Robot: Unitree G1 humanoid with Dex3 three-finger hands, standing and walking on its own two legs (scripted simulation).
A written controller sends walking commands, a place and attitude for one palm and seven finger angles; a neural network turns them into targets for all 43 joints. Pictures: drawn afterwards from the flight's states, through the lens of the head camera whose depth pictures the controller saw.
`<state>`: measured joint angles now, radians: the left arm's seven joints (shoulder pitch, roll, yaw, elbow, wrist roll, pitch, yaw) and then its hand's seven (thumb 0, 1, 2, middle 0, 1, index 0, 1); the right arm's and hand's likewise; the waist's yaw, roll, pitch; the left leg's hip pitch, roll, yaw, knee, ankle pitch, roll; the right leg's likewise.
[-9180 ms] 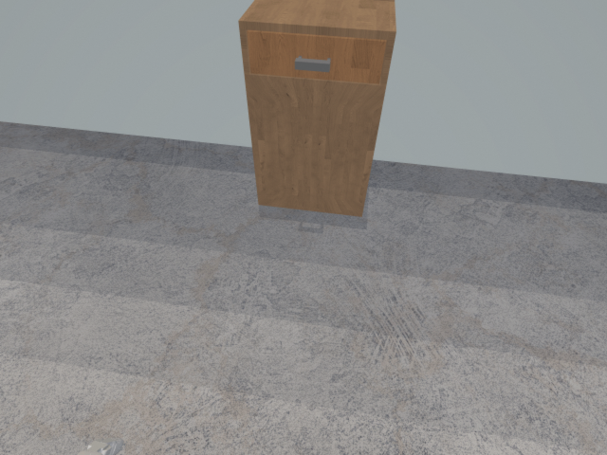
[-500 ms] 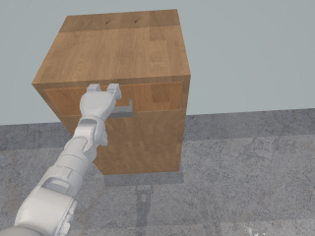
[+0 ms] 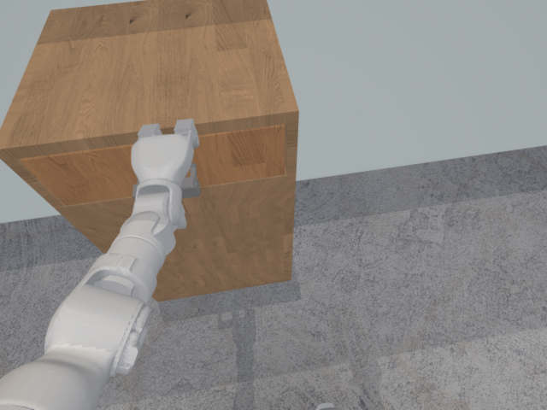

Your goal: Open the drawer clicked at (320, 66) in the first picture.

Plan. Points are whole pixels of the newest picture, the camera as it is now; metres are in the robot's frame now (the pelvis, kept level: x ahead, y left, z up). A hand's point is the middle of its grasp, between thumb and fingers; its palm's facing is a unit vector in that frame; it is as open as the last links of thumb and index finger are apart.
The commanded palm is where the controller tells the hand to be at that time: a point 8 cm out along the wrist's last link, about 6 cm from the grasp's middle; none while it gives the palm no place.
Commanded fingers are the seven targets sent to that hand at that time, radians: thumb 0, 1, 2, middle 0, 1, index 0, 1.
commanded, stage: move the hooked fingers above the handle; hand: left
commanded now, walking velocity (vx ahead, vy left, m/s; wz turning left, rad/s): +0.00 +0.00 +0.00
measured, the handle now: (167, 181) +0.52 +0.18 -0.03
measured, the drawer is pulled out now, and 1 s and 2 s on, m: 0.00 0.00 0.00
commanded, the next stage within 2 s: none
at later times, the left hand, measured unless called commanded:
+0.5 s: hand (144, 197) +0.45 +0.19 +0.02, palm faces -0.07 -0.01 -1.00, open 13.8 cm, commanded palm +0.45 +0.19 +0.08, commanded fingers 0.00 -0.50 0.30 -0.30 -1.20 -0.30 -1.20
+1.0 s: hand (154, 180) +0.47 +0.17 +0.04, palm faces -0.05 -0.01 -1.00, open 13.8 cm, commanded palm +0.45 +0.18 +0.08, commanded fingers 0.00 -0.50 0.30 -0.30 -1.20 -0.30 -1.20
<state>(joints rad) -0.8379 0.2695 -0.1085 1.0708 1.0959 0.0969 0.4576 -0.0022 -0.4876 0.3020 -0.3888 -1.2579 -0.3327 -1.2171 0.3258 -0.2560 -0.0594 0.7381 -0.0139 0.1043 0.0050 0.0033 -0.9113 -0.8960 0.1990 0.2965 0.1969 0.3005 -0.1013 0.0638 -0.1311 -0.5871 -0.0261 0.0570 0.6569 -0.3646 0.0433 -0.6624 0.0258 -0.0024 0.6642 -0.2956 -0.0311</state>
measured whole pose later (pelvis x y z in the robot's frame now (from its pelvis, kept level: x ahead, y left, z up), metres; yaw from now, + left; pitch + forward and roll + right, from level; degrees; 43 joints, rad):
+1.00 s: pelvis -0.01 +0.01 +0.00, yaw +0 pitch +16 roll +0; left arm -0.88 0.32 -0.11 1.14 1.07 0.12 0.36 0.00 -0.49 0.30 -0.34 -1.21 -0.33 -1.23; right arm 0.30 -0.23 -0.02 0.68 0.01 0.10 -0.02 0.00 -0.91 -0.90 0.20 0.30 0.20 0.30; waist -0.10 0.05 -0.13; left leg -0.57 -0.03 0.07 0.65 -0.35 0.05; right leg -0.64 0.02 0.01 0.64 -0.28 -0.02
